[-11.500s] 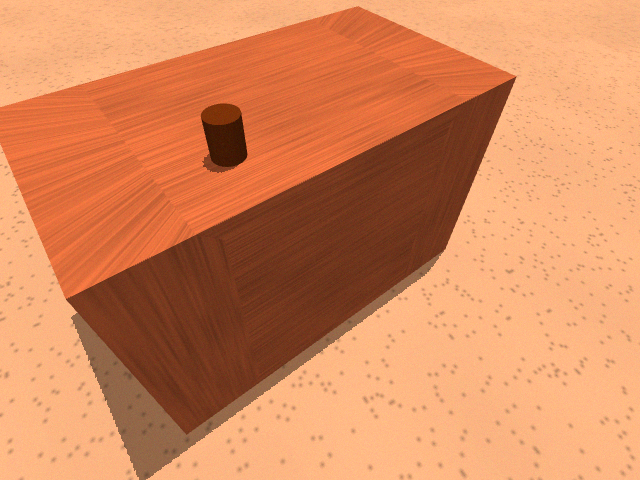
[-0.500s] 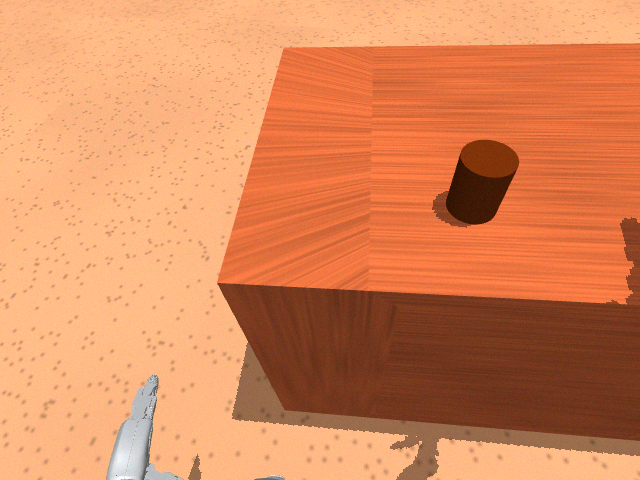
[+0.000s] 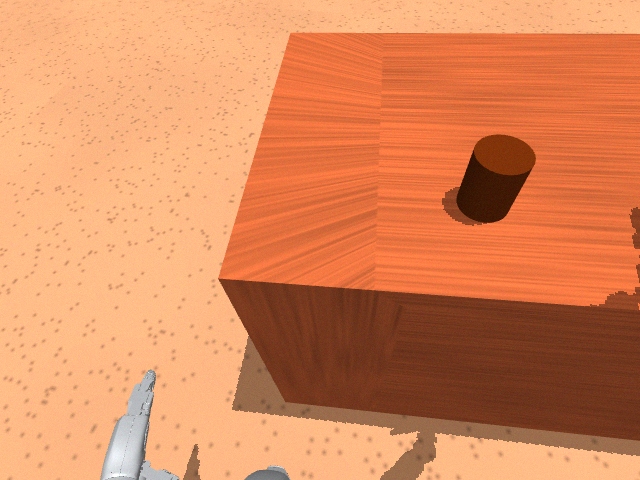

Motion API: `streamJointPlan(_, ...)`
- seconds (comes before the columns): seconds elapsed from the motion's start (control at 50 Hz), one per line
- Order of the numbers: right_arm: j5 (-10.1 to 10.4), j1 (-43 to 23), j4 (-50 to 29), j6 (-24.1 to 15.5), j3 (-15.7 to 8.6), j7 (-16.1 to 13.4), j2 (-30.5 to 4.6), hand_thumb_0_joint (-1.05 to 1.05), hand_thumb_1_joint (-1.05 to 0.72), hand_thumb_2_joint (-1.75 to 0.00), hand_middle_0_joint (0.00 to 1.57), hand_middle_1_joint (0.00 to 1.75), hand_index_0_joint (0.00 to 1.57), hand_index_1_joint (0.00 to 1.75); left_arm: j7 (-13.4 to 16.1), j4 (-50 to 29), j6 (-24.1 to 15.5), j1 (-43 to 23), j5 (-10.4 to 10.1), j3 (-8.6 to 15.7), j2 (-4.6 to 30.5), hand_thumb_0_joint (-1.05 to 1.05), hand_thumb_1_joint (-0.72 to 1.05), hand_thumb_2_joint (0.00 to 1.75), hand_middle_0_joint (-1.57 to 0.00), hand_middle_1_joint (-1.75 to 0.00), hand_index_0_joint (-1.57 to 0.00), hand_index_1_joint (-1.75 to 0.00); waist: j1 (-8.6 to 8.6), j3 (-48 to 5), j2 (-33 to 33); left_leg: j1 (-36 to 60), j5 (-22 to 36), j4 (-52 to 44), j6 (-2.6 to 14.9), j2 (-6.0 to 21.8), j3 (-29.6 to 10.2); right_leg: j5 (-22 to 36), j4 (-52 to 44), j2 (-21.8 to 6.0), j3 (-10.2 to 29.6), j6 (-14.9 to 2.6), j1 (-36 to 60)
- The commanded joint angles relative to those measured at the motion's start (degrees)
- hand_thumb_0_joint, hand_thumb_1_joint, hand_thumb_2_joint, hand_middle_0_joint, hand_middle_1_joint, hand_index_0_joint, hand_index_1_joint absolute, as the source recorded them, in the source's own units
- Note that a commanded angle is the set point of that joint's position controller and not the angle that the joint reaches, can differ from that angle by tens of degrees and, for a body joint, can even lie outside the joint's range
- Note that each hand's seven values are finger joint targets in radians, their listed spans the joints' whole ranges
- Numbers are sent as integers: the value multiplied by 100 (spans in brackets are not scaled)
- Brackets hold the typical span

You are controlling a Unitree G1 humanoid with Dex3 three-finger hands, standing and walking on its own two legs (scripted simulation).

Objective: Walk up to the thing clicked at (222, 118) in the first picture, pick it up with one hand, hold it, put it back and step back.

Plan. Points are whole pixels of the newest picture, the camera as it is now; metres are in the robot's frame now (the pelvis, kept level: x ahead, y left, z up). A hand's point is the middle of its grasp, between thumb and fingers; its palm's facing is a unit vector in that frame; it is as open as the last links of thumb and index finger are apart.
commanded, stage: approach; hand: right
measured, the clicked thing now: (492, 180) +0.52 -0.18 +0.05
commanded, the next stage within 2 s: close in in 0.30 s
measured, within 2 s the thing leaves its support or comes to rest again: neither
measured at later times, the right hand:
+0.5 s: hand (548, 205) +0.47 -0.25 +0.06, palm faces +0.04 +1.00 +0.09, open 17.4 cm
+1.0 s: hand (519, 191) +0.48 -0.21 +0.07, palm faces +0.10 +0.99 +0.03, open 17.7 cm
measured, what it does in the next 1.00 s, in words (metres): stands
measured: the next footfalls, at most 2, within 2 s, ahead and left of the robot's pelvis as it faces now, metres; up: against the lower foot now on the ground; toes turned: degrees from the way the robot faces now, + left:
none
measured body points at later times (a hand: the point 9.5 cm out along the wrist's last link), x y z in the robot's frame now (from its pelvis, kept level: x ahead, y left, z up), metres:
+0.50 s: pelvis -0.02 +0.00 -0.03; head +0.09 -0.03 +0.41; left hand +0.13 +0.27 -0.06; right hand +0.46 -0.30 +0.05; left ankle +0.02 +0.15 -0.71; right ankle -0.02 -0.12 -0.71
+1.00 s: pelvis -0.02 +0.01 -0.04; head +0.08 -0.02 +0.40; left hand +0.13 +0.26 -0.06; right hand +0.47 -0.26 +0.07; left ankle +0.02 +0.15 -0.71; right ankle -0.02 -0.12 -0.71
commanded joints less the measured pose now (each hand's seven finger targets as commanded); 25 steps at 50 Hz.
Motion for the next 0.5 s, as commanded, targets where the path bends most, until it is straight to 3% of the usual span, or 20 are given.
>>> streamJointPlan(0.0, 209, -1891, -1260, -393, -206, 15, -1937, 0, 54, -2, 6, 4, 5, 4, 71, -971, -302, -139, -59, 481, 959, 0, -57, 6, -5, -5, -4, -6, -107, -2191, -826, 1220, 1599, -111, 322, -97, 83, 2461, -495, 186, -1, -84, 1092)
streamJointPlan(0.04, 201, -2037, -1301, -459, -71, -12, -1726, 0, 54, -3, 6, 4, 5, 4, 71, -966, -329, -186, -20, 439, 920, 0, -57, 6, -5, -5, -4, -6, -22, -2127, -952, 950, 1573, -68, 318, -122, 96, 2673, -402, 151, 13, -53, 1200)
streamJointPlan(0.1, 209, -1903, -1047, -534, 251, -5, -1122, 0, 54, -4, 5, 4, 5, 4, -15, -537, -315, -134, -14, 146, 551, 0, -57, 5, -5, -5, -4, -6, 23, -1648, -985, 517, 1322, -3, 317, -100, 50, 2302, -302, 166, -10, -97, 875)
streamJointPlan(0.12, 214, -2015, -1111, -613, 344, -10, -944, 0, 53, -4, 5, 4, 5, 4, -9, -840, -378, -430, 4, 300, 713, 0, -56, 5, -5, -5, -5, -6, 150, -1844, -956, 448, 1337, 53, 310, -106, 47, 2310, -253, 139, 5, -87, 962)
streamJointPlan(0.18, 252, -2163, -1290, -763, 522, -77, -620, 0, 51, -4, 6, 4, 5, 4, -34, -704, -392, -282, 56, 338, 778, 0, -56, 5, -6, -5, -5, -6, 243, -1854, -1131, 85, 1137, 192, 304, -107, 69, 2030, -141, 142, 15, -90, 891)
streamJointPlan(0.2, 261, -2003, -1147, -803, 590, -98, -447, 0, 49, -5, 6, 4, 5, 4, -44, -680, -391, -171, 62, 493, 887, 0, -56, 5, -6, -6, -5, -6, 308, -1915, -1156, -9, 1177, 264, 295, -97, 49, 2087, -63, 153, 16, -87, 940)
streamJointPlan(0.22, 326, -1970, -1184, -866, 580, -120, -373, 0, 48, -5, 6, 4, 5, 4, -62, -504, -372, 7, 81, 525, 911, 0, -55, 5, -6, -6, -5, -6, 334, -1965, -1184, -194, 1142, 336, 288, -125, 97, 2279, 11, 117, 67, -64, 1015)
streamJointPlan(0.26, 361, -2190, -1536, -1038, 551, -243, -316, 0, 48, -4, 6, 4, 5, 4, -109, -957, -390, -75, 103, 525, 917, 0, -55, 5, -6, -6, -5, -6, 366, -2389, -1222, -335, 1149, 451, 273, -139, 122, 2576, 159, 94, 114, -46, 1208)
streamJointPlan(0.3, 347, -2071, -1475, -1160, 481, -432, -239, 0, 48, -5, 6, 4, 5, 4, -170, -841, -315, 286, 129, 536, 832, 0, -55, 5, -6, -6, -6, -6, 344, -2459, -1087, -280, 1204, 569, 262, -125, 100, 2444, 282, 148, 79, -72, 988)
streamJointPlan(0.32, 381, -2295, -1823, -1270, 458, -561, -200, 0, 48, -5, 5, 4, 5, 4, -191, -1363, -322, 29, 106, 592, 902, 0, -55, 5, -6, -6, -6, -6, 372, -2618, -1047, -246, 1164, 610, 258, -142, 113, 2363, 284, 148, 86, -68, 950)
streamJointPlan(0.36, 334, -2538, -2109, -1441, 258, -833, -427, 0, 49, -5, 5, 4, 5, 4, -218, -1518, -282, 100, 137, 712, 974, 0, -55, 5, -6, -6, -6, -6, 336, -3037, -1160, -72, 1302, 733, 259, -119, 87, 2419, 399, 167, 62, -57, 950)
streamJointPlan(0.4, 199, -1743, -1256, -1438, 261, -1042, -209, 0, 53, -3, 6, 4, 5, 4, -331, -1366, -153, 297, 136, 521, 673, 0, -57, 5, -6, -6, -6, -6, 158, -2434, -1034, -172, 1186, 845, 265, -107, 65, 2180, 460, 231, 3, -71, 316)
streamJointPlan(0.42, 163, -2092, -1636, -1552, 166, -1185, -373, 0, 55, -3, 5, 4, 5, 4, -350, -1532, -122, 250, 155, 660, 786, 0, -56, 5, -6, -6, -6, -6, 150, -2605, -1030, -13, 1242, 874, 266, -84, 16, 2021, 523, 246, -28, -75, 161)
streamJointPlan(0.44, 101, -2587, -2119, -1662, 28, -1345, -579, 0, 56, -2, 6, 4, 5, 4, -354, -2078, -136, -154, 165, 712, 893, 0, -56, 5, -6, -6, -6, -6, 139, -3228, -1104, 161, 1336, 935, 262, -88, 12, 2084, 557, 221, -16, -68, 352)
streamJointPlan(0.46, 0, -3192, -2860, -1778, -194, -1524, -1013, 0, 58, -3, 5, 4, 4, 4, -342, -2337, -120, -241, 187, 856, 1011, 0, -56, 5, -6, -6, -6, -6, 47, -3789, -1533, 367, 1424, 1010, 285, -63, -57, 2187, 620, 237, -73, -48, 561)
streamJointPlan(0.48, -57, -3198, -2732, -1784, -209, -1667, -967, 0, 57, -3, 5, 4, 4, 4, -351, -2233, -40, 31, 223, 928, 1036, 0, -55, 5, -6, -6, -6, -6, 42, -3687, -1622, 295, 1352, 1014, 305, -110, -15, 2249, 619, 232, -65, -26, 649)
